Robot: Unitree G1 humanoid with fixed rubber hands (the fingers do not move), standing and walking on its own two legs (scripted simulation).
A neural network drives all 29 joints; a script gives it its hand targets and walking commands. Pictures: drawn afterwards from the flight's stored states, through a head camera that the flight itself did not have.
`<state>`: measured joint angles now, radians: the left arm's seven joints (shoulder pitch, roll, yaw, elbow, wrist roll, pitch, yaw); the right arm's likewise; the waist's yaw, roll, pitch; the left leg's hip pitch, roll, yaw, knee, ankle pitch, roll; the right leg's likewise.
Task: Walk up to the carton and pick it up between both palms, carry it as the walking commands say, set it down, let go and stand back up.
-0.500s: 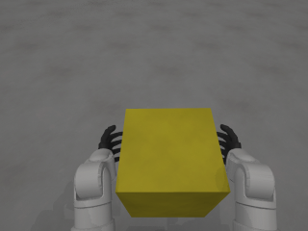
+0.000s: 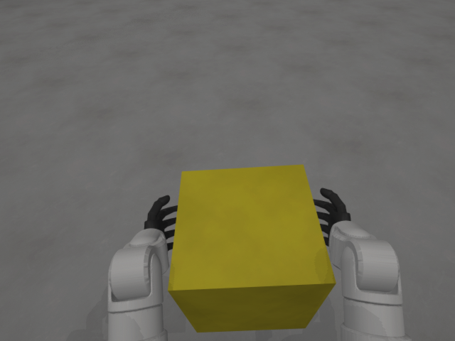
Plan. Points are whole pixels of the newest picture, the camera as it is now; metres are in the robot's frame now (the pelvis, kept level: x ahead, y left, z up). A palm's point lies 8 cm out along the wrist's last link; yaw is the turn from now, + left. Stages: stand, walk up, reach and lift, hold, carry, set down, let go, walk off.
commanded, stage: carry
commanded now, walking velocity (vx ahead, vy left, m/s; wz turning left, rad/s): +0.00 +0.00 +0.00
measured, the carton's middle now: (246, 253) +0.27 +0.00 +0.02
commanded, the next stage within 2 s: hold in 1.58 s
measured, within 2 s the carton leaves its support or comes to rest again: neither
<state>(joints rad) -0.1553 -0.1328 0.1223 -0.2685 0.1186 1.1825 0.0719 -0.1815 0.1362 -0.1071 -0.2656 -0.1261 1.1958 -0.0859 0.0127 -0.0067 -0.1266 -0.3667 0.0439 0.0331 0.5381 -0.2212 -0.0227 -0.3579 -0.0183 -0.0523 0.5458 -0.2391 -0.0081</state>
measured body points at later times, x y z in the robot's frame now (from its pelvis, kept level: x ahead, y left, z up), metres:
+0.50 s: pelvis -0.03 +0.01 +0.00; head -0.06 +0.01 +0.45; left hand +0.24 +0.16 +0.08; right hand +0.25 -0.14 +0.08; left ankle +0.03 +0.13 -0.73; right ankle +0.03 -0.11 -0.73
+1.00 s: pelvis -0.01 +0.02 +0.00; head -0.02 +0.02 +0.45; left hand +0.27 +0.17 +0.07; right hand +0.28 -0.13 +0.08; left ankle +0.03 +0.13 -0.73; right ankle +0.03 -0.11 -0.73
